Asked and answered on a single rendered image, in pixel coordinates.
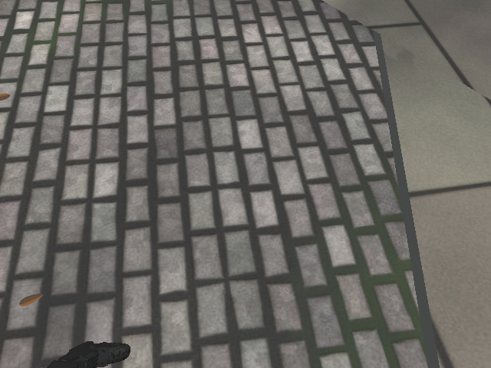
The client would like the left robot hand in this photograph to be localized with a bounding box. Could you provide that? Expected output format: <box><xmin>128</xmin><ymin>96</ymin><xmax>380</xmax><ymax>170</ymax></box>
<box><xmin>47</xmin><ymin>341</ymin><xmax>130</xmax><ymax>368</ymax></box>

